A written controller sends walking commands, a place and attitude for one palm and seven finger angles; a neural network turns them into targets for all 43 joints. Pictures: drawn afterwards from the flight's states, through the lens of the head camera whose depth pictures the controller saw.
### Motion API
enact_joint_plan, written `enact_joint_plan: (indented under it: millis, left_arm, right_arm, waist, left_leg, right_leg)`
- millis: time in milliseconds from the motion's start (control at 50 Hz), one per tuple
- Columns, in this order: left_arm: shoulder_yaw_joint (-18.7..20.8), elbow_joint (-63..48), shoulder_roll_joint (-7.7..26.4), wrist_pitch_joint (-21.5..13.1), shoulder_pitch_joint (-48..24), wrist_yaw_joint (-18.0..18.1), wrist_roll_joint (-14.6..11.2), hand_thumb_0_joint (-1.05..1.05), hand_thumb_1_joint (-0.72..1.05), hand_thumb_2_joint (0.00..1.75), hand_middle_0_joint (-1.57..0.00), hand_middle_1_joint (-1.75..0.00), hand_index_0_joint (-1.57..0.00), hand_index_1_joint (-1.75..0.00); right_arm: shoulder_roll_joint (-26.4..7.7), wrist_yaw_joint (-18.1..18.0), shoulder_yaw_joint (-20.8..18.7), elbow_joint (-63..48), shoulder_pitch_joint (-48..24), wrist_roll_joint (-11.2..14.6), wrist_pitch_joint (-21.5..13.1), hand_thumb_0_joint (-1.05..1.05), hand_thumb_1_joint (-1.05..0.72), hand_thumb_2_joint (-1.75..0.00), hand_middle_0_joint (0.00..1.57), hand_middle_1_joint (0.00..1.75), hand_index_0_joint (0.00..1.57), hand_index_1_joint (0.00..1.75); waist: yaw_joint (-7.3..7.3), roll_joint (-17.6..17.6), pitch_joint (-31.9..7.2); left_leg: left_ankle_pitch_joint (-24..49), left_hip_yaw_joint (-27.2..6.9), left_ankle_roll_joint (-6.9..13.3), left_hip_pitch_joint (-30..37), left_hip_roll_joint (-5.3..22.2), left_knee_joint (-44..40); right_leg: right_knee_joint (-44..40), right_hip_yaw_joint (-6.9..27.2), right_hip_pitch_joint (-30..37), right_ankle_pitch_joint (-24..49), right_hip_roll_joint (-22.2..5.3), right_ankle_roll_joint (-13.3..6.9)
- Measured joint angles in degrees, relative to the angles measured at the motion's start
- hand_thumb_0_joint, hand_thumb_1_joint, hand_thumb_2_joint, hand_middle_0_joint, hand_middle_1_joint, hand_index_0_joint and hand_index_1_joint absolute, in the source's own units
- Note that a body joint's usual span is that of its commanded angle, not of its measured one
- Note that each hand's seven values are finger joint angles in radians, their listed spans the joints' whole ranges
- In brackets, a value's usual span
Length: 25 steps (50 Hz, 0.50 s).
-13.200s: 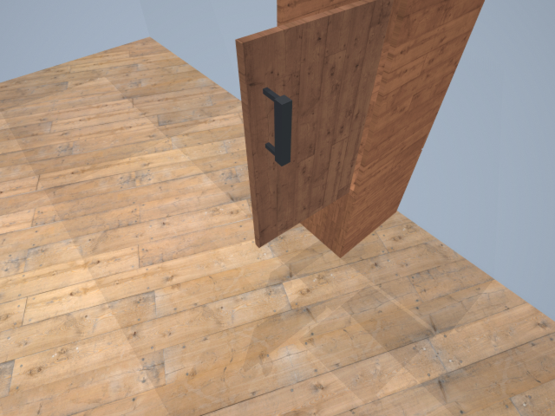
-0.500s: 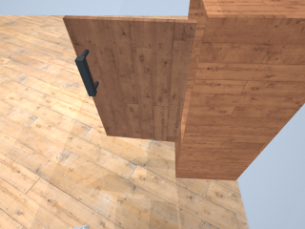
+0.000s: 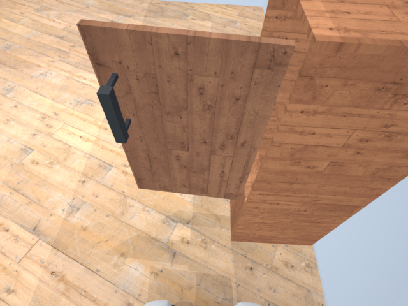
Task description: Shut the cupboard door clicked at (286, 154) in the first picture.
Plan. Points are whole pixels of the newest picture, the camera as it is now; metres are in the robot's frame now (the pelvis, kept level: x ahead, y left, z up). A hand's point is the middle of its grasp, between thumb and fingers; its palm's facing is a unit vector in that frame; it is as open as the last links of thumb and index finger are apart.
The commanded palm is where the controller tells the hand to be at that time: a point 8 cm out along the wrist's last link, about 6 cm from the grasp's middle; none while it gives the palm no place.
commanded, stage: come to a stop and stand still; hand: left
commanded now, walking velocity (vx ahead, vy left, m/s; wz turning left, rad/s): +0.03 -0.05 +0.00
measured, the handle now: (118, 109) +0.47 +0.23 +0.09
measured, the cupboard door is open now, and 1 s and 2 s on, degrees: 86 86 86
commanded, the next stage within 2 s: look again from close up in 1.22 s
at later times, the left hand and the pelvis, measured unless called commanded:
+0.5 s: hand out of the picture +0.03 +0.18 -0.18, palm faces +0.04 -0.97 -0.23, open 7.4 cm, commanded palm none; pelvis -0.02 -0.02 +0.00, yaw +1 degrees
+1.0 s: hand out of the picture -0.05 +0.21 -0.18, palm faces -0.01 -0.98 -0.17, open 7.3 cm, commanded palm none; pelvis -0.03 +0.03 +0.00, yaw +0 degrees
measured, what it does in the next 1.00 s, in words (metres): steps on the spot: right foot, then left foot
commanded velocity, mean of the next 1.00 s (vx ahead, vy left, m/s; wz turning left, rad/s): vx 0.03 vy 0.03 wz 0.00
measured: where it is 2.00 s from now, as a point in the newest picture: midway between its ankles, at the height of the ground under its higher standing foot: outside the picture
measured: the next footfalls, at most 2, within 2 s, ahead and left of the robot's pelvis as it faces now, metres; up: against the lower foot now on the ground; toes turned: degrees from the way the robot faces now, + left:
right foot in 0.14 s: -0.01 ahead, -0.14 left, +0.00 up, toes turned -1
left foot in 0.40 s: +0.04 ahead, +0.07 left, +0.00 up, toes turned +1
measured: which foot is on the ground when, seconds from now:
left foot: down 0.00-0.14, up 0.16-0.38, down 0.40-1.00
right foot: up 0.00-0.12, down 0.14-1.00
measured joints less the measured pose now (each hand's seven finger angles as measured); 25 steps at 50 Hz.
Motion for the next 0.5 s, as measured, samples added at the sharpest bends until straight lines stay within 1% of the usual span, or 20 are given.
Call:
enact_joint_plan:
  millis: [20,60,100,120,140,180,200,220,280,320,380,400,440,500]
  left_arm:
    - [0.1,-0.4,0.0,0.1,-0.1,-0.1,0.1,0.0,0.91,0.9,-0.2,-0.3,-0.2,-0.3]
    - [0.1,-1.2,0.0,0.1,-0.2,-0.3,0.2,0.0,0.91,0.9,-0.2,-0.3,-0.2,-0.3]
    - [-0.1,-1.9,-0.1,-0.3,0.2,-0.5,0.3,0.0,0.91,0.9,-0.2,-0.3,-0.2,-0.3]
    - [-1.0,-2.8,0.4,-0.7,0.8,-0.6,0.6,0.0,0.91,0.9,-0.2,-0.3,-0.2,-0.3]
    - [-1.3,-4.1,1.0,-1.2,1.8,-0.6,1.0,0.0,0.91,0.9,-0.2,-0.3,-0.2,-0.3]
    - [-1.9,-5.1,0.5,-1.5,3.0,-0.4,1.5,0.0,0.91,0.9,-0.2,-0.3,-0.2,-0.3]
    - [-2.2,-5.4,0.2,-1.9,3.7,-0.3,1.5,0.0,0.91,0.9,-0.2,-0.3,-0.2,-0.3]
    - [-2.3,-5.6,0.0,-2.4,4.4,-0.2,1.5,0.0,0.91,0.9,-0.2,-0.3,-0.2,-0.3]
    - [-2.4,-5.8,-0.2,-3.5,5.6,0.2,1.5,0.0,0.91,0.9,-0.2,-0.3,-0.21,-0.3]
    - [-2.3,-5.9,0.0,-3.6,5.9,0.4,1.6,0.0,0.91,0.9,-0.2,-0.3,-0.21,-0.3]
    - [-2.4,-6.0,0.4,-3.2,5.6,0.6,1.4,0.01,0.9,0.9,-0.2,-0.3,-0.21,-0.3]
    - [-2.4,-5.9,0.6,-3.0,5.3,0.6,1.3,0.01,0.9,0.9,-0.2,-0.3,-0.21,-0.3]
    - [-2.4,-5.3,1.1,-2.4,4.5,0.6,1.2,0.01,0.91,0.9,-0.2,-0.3,-0.21,-0.3]
    - [-2.8,-4.5,1.0,-2.0,3.9,0.6,1.0,0.01,0.91,0.9,-0.2,-0.3,-0.21,-0.3]
  right_arm:
    - [-0.2,0.0,-0.1,-0.2,-0.3,-0.1,0.1,0.0,-0.91,-0.9,0.2,0.3,0.2,0.3]
    - [-0.6,0.1,-0.3,-0.4,-0.6,-0.1,0.2,0.0,-0.91,-0.9,0.2,0.3,0.2,0.3]
    - [-1.1,0.4,-0.6,-0.5,-0.4,0.0,0.3,0.0,-0.91,-0.9,0.2,0.3,0.2,0.3]
    - [-1.3,0.4,-0.5,-0.9,0.0,0.2,0.4,0.0,-0.91,-0.9,0.2,0.3,0.2,0.3]
    - [-1.4,0.7,-0.6,-1.6,0.4,0.3,0.6,0.0,-0.91,-0.9,0.21,0.3,0.2,0.3]
    - [-2.5,1.2,-1.2,-3.0,0.8,0.2,1.2,0.0,-0.91,-0.9,0.2,0.3,0.2,0.3]
    - [-3.1,1.4,-1.5,-3.5,1.2,0.1,1.3,0.0,-0.91,-0.9,0.2,0.3,0.2,0.3]
    - [-3.7,1.6,-1.7,-3.8,1.5,0.1,1.3,0.0,-0.91,-0.9,0.2,0.3,0.2,0.3]
    - [-4.6,1.9,-2.1,-4.5,2.1,0.2,1.1,0.0,-0.91,-0.9,0.2,0.3,0.2,0.3]
    - [-4.8,1.9,-2.1,-4.9,2.4,0.3,1.1,0.0,-0.91,-0.9,0.2,0.3,0.2,0.3]
    - [-4.5,2.0,-1.7,-4.9,2.6,0.4,0.8,0.0,-0.91,-0.9,0.2,0.3,0.2,0.3]
    - [-4.3,2.0,-1.6,-4.6,2.6,0.4,0.6,0.0,-0.91,-0.9,0.2,0.3,0.2,0.3]
    - [-3.2,2.1,-0.9,-3.7,2.3,0.3,0.2,0.0,-0.91,-0.9,0.2,0.3,0.2,0.3]
    - [-2.1,2.3,0.3,-2.7,2.2,0.3,-0.1,0.0,-0.91,-0.9,0.2,0.3,0.2,0.3]
  waist:
    - [0.01,0.3,0.0]
    - [-0.06,0.9,-0.1]
    - [-0.03,1.6,-0.6]
    - [0.23,1.1,-0.7]
    - [0.71,0.3,-1.2]
    - [0.36,2.1,-1.2]
    - [0.1,2.9,-1.5]
    - [-0.02,3.3,-1.7]
    - [-0.19,3.4,-2.2]
    - [-0.2,2.9,-2.3]
    - [-0.22,2.1,-2.5]
    - [-0.27,1.7,-2.5]
    - [0.32,-0.1,-2.1]
    - [0.61,-0.8,-2.7]
  left_leg:
    - [0.3,0.0,-0.2,-0.2,0.2,-0.2]
    - [0.7,-0.2,-0.7,-0.6,0.7,-0.4]
    - [0.8,-0.4,-1.3,-1.3,1.1,0.3]
    - [0.6,-0.2,-1.7,-1.5,0.8,1.0]
    - [-0.4,0.3,-2.1,-2.7,0.6,2.6]
    - [-5.4,-2.5,-2.2,-4.7,0.4,7.3]
    - [-7.2,-3.9,-2.0,-5.5,-0.2,10.1]
    - [-8.0,-4.7,-1.7,-5.8,-0.7,12.5]
    - [-9.4,-4.6,-1.2,-5.0,-2.0,15.9]
    - [-9.6,-3.8,-1.2,-3.4,-2.4,15.0]
    - [-6.7,-2.7,-1.1,0.1,-2.7,8.6]
    - [-5.3,-2.5,-0.2,1.2,-2.8,6.5]
    - [-4.6,-1.9,1.3,2.4,-3.7,5.0]
    - [-3.7,-1.6,2.1,2.9,-3.8,3.3]
  right_leg:
    - [-0.8,0.0,0.1,0.4,0.0,-0.1]
    - [-5.5,-0.4,1.6,1.9,-0.4,-0.3]
    - [-14.2,-1.1,4.9,7.1,-0.9,-0.5]
    - [-19.6,-0.9,7.2,10.2,-1.4,-0.4]
    - [-22.5,0.1,7.9,11.1,-1.7,-0.8]
    - [-20.4,-0.6,6.8,10.6,-0.4,-1.7]
    - [-20.1,-1.0,6.7,10.5,0.0,-2.0]
    - [-20.2,-1.2,7.0,10.6,0.4,-2.2]
    - [-20.5,-1.3,8.1,10.8,0.6,-2.5]
    - [-20.7,-1.4,8.8,10.7,0.5,-2.5]
    - [-20.5,-2.1,9.6,10.5,0.3,-2.1]
    - [-20.3,-2.3,9.7,10.3,0.1,-1.9]
    - [-20.7,-1.9,10.3,10.5,-0.8,-1.4]
    - [-23.4,-1.6,11.2,12.2,-0.9,-0.7]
